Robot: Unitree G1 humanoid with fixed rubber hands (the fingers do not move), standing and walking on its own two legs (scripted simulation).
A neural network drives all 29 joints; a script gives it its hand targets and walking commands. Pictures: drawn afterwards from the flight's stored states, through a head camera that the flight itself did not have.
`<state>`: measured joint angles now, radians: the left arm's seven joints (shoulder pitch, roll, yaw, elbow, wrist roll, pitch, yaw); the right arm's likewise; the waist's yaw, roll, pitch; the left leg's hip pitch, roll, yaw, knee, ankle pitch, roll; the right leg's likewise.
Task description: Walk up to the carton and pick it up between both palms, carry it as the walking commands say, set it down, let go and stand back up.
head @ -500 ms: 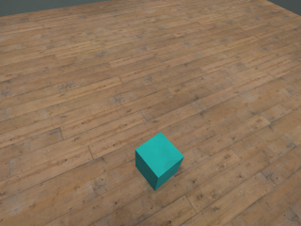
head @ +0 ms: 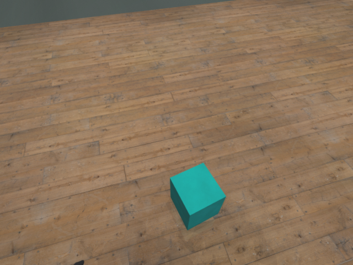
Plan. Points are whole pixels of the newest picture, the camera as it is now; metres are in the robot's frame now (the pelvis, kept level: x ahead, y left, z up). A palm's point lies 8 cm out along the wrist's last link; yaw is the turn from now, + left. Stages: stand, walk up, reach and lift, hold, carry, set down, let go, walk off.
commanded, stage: walk up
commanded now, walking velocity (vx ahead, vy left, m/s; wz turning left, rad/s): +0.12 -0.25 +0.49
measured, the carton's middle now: (195, 196) +0.53 -0.10 -0.64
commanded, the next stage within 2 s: none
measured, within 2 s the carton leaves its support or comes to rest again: neither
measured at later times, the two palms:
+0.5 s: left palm out of the picture +0.14 +0.15 -0.11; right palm out of the picture +0.11 -0.37 -0.09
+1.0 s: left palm out of the picture +0.06 +0.01 -0.11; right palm (326, 190) +0.33 -0.42 -0.11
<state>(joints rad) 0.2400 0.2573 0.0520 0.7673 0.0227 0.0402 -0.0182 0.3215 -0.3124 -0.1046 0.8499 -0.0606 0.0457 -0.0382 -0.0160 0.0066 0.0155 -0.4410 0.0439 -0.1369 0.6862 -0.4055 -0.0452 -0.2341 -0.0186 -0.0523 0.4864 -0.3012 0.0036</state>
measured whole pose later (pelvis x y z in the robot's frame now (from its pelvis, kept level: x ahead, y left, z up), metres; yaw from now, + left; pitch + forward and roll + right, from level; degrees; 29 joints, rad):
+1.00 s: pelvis +0.12 -0.24 +0.01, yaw +20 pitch +2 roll +1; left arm 0.31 0.23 0.04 0.86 0.02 -0.02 0.02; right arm 0.10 -0.22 -0.05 0.82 -0.03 0.07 0.00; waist 0.03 0.02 0.05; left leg -0.35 -0.04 0.00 0.81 -0.46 -0.01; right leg -0.23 -0.01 -0.11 0.45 -0.24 -0.05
